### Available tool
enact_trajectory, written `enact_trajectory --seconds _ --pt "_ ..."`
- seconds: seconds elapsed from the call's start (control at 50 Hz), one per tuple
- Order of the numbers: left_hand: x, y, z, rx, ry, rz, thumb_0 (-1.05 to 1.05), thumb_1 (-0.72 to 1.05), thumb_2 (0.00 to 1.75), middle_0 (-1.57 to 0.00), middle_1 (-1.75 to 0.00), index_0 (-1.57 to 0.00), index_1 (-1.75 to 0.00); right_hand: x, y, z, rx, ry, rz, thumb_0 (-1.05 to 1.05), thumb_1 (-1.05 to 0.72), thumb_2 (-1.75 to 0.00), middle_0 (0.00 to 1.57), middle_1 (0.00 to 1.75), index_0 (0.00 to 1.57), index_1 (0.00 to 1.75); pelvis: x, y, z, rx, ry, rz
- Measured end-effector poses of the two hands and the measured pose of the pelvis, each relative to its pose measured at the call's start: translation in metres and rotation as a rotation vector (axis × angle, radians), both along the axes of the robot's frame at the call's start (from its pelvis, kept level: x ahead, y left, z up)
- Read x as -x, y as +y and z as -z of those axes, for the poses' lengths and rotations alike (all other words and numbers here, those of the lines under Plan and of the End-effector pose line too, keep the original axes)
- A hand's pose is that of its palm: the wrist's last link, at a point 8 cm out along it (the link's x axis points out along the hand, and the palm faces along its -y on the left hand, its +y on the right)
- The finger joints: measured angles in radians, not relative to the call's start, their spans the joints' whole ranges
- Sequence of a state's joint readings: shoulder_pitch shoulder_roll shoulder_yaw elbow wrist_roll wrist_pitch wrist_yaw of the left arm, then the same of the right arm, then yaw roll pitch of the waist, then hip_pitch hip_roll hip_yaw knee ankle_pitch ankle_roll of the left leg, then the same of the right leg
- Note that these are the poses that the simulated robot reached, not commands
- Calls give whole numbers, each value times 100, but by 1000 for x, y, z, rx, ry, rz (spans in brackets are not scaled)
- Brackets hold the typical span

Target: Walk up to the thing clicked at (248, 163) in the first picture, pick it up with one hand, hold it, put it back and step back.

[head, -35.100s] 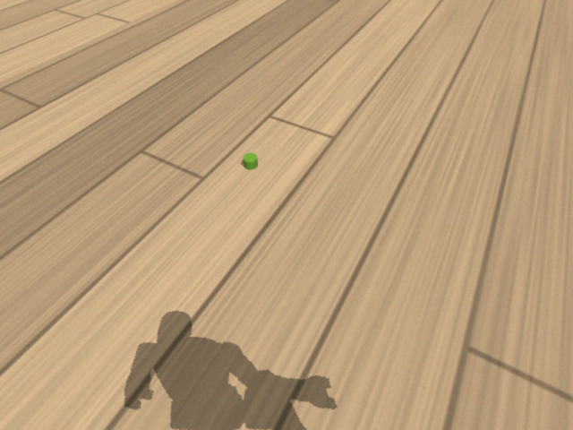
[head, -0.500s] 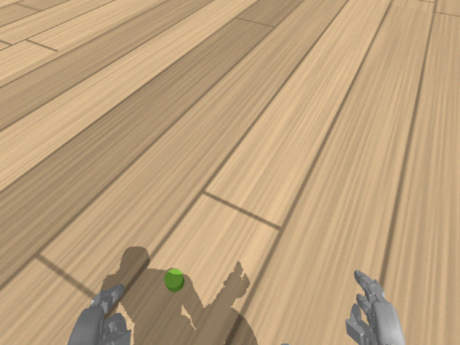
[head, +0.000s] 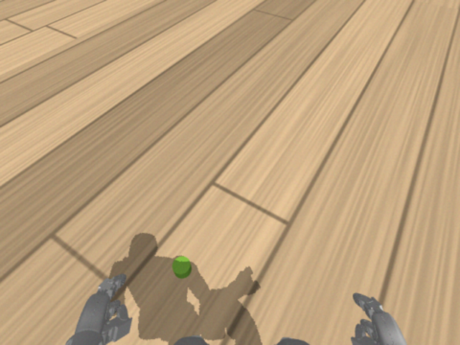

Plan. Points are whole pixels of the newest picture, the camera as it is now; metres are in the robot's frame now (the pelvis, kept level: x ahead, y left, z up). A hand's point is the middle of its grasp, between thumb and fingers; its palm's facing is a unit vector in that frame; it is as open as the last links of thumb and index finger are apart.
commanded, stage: stand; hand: left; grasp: from above
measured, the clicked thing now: (182, 267) +0.48 +0.22 -0.70
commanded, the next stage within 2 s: none
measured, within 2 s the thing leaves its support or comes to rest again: neither
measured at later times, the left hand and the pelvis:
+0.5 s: hand out of the picture +0.04 +0.25 -0.12, palm faces +0.04 -0.95 -0.31, open 7.4 cm; pelvis +0.00 +0.02 +0.04, yaw +0 degrees
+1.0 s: hand out of the picture +0.02 +0.24 -0.11, palm faces +0.02 -0.94 -0.34, open 7.4 cm; pelvis -0.01 +0.00 +0.05, yaw +0 degrees
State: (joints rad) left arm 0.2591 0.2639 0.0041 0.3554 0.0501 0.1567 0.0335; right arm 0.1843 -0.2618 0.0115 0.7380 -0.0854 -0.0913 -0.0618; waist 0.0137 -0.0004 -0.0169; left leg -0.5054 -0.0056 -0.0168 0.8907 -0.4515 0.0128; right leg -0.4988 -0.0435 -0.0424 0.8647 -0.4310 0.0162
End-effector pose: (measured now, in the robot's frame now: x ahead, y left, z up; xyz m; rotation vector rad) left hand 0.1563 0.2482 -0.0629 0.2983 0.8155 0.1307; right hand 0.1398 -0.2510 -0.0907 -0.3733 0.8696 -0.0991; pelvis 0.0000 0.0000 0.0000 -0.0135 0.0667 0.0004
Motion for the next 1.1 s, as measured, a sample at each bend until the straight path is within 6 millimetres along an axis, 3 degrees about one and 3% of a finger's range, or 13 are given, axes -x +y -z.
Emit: enact_trajectory --seconds 0.18,0.3,0.42,0.62,0.88,1.1 --pt "58 34 21 -24 221 -102 1 90 90 -20 -30 -20 -30 39 -16 -4 -11 176 92 2 -90 -90 20 30 20 30 -1 6 -21 -8 -65 -1" --pt "96 40 24 -7 345 -152 1 91 90 -20 -30 -20 -30 60 -11 -7 -18 262 131 1 -90 -90 20 30 20 30 -4 12 -34 -5 -98 -4" --pt "119 42 25 6 414 -179 1 90 90 -20 -30 -20 -30 72 -4 -9 -31 302 153 1 -90 -90 20 30 20 30 -2 16 -41 -7 -128 -7" --pt "131 45 19 0 435 -187 1 90 90 -20 -30 -20 -30 82 -2 -10 -47 314 164 1 -90 -90 20 30 20 30 6 17 -47 -15 -150 -8" --pt "140 41 12 -22 462 -191 1 90 90 -20 -30 -20 -30 92 -20 -8 -50 343 175 1 -90 -90 20 30 20 30 10 6 -50 -17 -143 -8" --pt "130 28 12 -17 467 -181 1 90 90 -20 -30 -20 -30 92 -34 -9 -42 366 178 1 -90 -90 20 30 20 30 5 -5 -51 -14 -137 -6"
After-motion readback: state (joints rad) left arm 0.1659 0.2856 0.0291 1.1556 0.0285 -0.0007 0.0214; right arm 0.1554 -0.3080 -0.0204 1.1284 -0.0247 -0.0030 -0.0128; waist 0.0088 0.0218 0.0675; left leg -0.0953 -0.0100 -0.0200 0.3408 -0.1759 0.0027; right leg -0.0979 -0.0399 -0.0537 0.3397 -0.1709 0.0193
